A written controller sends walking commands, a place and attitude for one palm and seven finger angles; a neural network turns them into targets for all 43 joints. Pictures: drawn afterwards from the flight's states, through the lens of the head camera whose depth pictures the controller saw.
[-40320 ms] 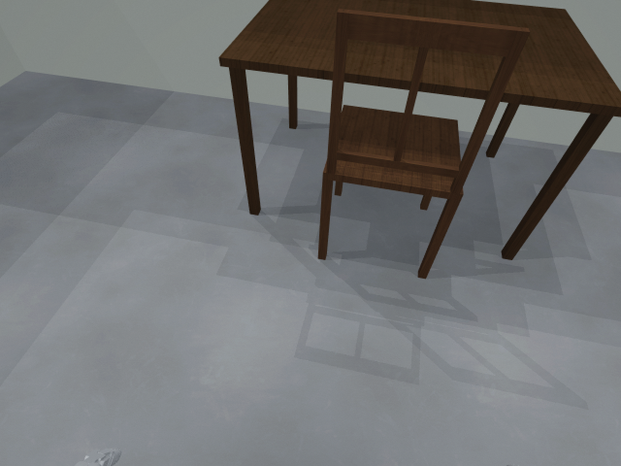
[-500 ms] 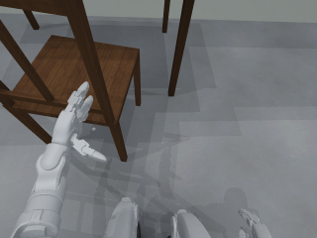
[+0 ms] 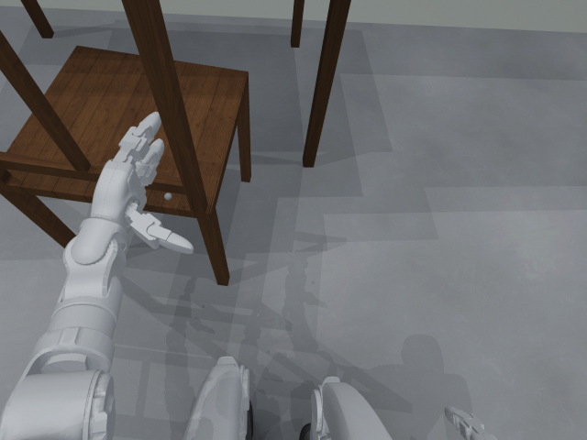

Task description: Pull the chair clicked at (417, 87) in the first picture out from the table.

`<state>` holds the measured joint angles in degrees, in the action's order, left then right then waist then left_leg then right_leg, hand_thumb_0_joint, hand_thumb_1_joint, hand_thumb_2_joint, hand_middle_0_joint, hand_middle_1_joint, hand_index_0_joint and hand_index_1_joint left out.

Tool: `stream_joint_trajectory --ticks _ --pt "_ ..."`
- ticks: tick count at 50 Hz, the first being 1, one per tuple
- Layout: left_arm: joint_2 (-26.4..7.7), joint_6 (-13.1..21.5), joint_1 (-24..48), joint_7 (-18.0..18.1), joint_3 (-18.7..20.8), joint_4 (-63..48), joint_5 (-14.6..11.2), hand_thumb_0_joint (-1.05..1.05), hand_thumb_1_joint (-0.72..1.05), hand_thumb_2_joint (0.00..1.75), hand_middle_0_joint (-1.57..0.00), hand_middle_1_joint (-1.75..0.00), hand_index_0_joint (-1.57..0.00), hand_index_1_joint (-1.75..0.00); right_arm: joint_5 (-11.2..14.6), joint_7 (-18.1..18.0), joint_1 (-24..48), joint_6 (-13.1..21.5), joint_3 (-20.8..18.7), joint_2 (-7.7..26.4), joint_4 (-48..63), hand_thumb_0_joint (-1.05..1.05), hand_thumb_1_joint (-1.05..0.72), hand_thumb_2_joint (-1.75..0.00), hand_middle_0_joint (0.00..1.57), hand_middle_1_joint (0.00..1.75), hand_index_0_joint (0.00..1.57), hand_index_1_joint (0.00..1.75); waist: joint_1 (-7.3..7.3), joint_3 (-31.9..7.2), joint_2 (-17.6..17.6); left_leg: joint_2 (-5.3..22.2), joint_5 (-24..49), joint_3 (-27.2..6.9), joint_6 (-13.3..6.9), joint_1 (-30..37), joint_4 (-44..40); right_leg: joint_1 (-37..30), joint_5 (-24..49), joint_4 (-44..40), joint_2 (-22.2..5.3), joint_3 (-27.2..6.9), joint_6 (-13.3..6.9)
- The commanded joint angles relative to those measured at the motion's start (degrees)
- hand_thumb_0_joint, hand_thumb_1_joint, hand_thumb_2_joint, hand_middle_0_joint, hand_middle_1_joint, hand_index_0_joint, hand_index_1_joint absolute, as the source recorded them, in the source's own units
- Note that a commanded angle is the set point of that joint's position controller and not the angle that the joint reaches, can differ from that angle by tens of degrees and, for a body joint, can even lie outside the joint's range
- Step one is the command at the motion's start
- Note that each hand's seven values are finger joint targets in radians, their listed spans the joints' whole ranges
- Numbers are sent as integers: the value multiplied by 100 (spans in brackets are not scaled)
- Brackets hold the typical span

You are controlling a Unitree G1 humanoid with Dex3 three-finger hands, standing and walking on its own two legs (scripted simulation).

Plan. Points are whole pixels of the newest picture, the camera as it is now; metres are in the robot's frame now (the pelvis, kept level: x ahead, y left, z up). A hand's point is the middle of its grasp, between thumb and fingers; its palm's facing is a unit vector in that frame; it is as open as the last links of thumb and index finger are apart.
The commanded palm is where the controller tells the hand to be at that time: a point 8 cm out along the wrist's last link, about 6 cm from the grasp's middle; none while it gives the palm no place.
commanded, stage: push the fingers through the gap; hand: left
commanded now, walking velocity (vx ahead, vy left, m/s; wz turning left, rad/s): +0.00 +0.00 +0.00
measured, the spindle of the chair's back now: (31, 94) +0.56 +0.37 +0.07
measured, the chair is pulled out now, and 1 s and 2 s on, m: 0.24 0.24 0.26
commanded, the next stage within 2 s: hook a spindle and tug to test in 0.94 s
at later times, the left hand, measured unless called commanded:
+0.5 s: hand (180, 166) +0.48 +0.17 +0.03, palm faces -0.14 -0.99 -0.03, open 16.9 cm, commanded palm +0.47 +0.20 +0.04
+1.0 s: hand (181, 162) +0.48 +0.16 +0.03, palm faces -0.14 -0.99 -0.03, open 16.9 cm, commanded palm +0.47 +0.20 +0.04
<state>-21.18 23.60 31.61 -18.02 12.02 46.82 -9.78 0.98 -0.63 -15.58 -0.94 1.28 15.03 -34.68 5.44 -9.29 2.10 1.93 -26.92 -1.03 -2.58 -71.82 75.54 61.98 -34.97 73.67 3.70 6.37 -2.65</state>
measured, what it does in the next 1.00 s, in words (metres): stands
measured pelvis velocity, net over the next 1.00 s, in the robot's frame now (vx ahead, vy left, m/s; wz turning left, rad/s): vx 0.01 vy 0.00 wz -0.02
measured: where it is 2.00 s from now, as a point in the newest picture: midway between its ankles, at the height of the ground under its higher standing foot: outside the picture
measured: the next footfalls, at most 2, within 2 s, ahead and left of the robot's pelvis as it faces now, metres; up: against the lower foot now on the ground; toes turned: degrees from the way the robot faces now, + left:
none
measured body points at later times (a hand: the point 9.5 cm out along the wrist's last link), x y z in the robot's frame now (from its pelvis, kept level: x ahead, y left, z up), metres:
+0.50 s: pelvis +0.01 +0.01 +0.00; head +0.14 +0.04 +0.43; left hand +0.48 +0.22 +0.04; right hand +0.04 -0.25 -0.11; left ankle +0.07 +0.09 -0.61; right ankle +0.00 -0.10 -0.61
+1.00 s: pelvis +0.01 +0.00 +0.00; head +0.15 +0.03 +0.43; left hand +0.48 +0.22 +0.04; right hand +0.06 -0.26 -0.11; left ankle +0.07 +0.09 -0.61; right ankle +0.00 -0.10 -0.61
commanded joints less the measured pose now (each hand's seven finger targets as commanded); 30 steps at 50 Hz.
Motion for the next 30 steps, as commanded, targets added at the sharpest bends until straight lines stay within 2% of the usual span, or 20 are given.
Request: stream_joint_trajectory --ticks 1,2,3,4,5,6,7,10,12,13,16,18,19,20,23,26,29,30 --pt "-907 444 2301 48 165 -1184 -32 0 -50 30 -6 -8 -6 -8 3 -25 -563 140 -388 987 451 0 -90 -90 20 30 20 30 216 -2653 629 -2 1136 -596 83 3387 -921 219 1170 -1216 -55 -461 29" --pt "-958 431 2319 76 224 -1060 -22 0 -50 30 -6 -8 -6 -8 -1 -16 -562 129 -381 980 443 0 -90 -90 20 30 20 30 220 -2577 649 -5 1092 -568 77 3299 -904 229 1145 -1232 -52 -474 34" --pt "-972 395 2326 99 249 -825 -5 0 -50 30 -6 -8 -6 -8 0 -14 -589 104 -369 984 414 0 -90 -90 20 30 20 30 276 -2400 421 0 969 -563 65 3091 -911 205 1081 -1256 -44 -471 51" --pt "-1144 457 2509 140 366 -814 24 0 -50 30 -6 -8 -6 -8 -16 -18 -637 106 -360 1003 390 0 -90 -90 20 30 20 30 282 -2394 427 -1 978 -557 49 3002 -861 231 1081 -1195 -32 -474 45" --pt "-1087 488 2559 150 324 -785 68 0 -50 30 -6 -8 -6 -8 -23 -3 -623 104 -354 982 419 0 -90 -90 20 30 20 30 265 -2463 494 -6 952 -542 58 2993 -868 231 1044 -1182 -37 -487 54" --pt "-1163 485 2512 160 410 -615 81 0 -50 30 -6 -8 -6 -8 -26 2 -649 84 -357 992 410 0 -90 -90 20 30 20 30 261 -2372 482 1 905 -530 63 2945 -875 240 1017 -1204 -35 -490 51" --pt "-1245 497 2590 171 493 -548 74 0 -50 30 -6 -8 -6 -8 -33 1 -671 67 -350 997 418 0 -90 -90 20 30 20 30 283 -2349 366 -1 856 -499 44 2813 -842 183 997 -1212 -28 -514 67" --pt "-1387 551 2743 146 621 -424 96 0 -50 30 -6 -8 -6 -8 -51 11 -739 55 -338 994 420 0 -90 -90 20 30 20 30 277 -2505 456 2 1022 -466 41 2779 -783 100 1120 -1148 -18 -530 66" --pt "-1487 558 2627 103 695 -433 104 0 -50 30 -6 -8 -6 -8 -59 20 -790 15 -342 1000 452 0 -90 -90 20 30 20 30 217 -2653 551 7 1264 -446 50 2869 -770 9 1316 -1124 -15 -536 58" --pt "-1364 555 2705 74 594 -521 86 0 -50 30 -6 -8 -6 -8 -55 35 -795 6 -344 977 455 0 -90 -90 20 30 20 30 251 -2714 637 12 1382 -462 51 2984 -778 21 1415 -1117 -14 -526 60" --pt "-1232 509 2689 31 508 -495 72 0 -50 30 -6 -8 -6 -8 -44 62 -876 -53 -384 995 416 0 -90 -90 20 30 20 30 319 -2715 557 47 1573 -527 56 3159 -789 164 1535 -1103 -10 -468 65" --pt "-1255 495 2776 46 524 -575 87 0 -50 30 -6 -8 -6 -8 -49 72 -919 -76 -411 1012 377 0 -90 -90 20 30 20 30 314 -2770 673 63 1604 -567 75 3324 -803 285 1504 -1091 -14 -436 53" --pt "-1110 489 2804 57 416 -525 84 0 -50 30 -6 -8 -6 -8 -58 87 -941 -79 -406 999 367 0 -90 -90 20 30 20 30 351 -2721 728 60 1657 -623 77 3383 -815 409 1504 -1068 -5 -413 37" --pt "-1089 474 2895 85 399 -399 122 0 -50 30 -6 -8 -6 -8 -55 84 -963 -103 -418 1023 319 0 -90 -90 20 30 20 30 415 -2633 580 88 1610 -663 84 3413 -824 537 1456 -1074 -7 -384 52" --pt "-1253 512 3216 179 520 -332 162 0 -50 30 -6 -8 -6 -8 -81 70 -1031 -113 -416 1021 259 0 -90 -90 20 30 20 30 451 -2659 534 64 1550 -603 52 3254 -755 434 1448 -1099 0 -425 64" --pt "-1173 641 3518 250 451 -453 229 0 -50 30 -6 -8 -6 -8 -126 85 -1057 -118 -420 1000 224 0 -90 -90 20 30 20 30 442 -2913 946 84 1809 -711 105 3699 -757 676 1499 -1009 -13 -378 30" --pt "-1380 603 3222 275 669 -102 252 0 -50 30 -6 -8 -6 -8 -143 105 -1123 -169 -406 1031 226 0 -90 -90 20 30 20 30 419 -2839 668 78 1862 -677 81 3476 -745 480 1573 -1012 13 -367 33" --pt "-1440 585 3056 265 728 -103 278 0 -50 30 -6 -8 -6 -8 -136 110 -1098 -201 -400 1036 289 0 -90 -90 20 30 20 30 343 -2897 718 79 1975 -643 87 3477 -741 427 1659 -995 8 -382 38"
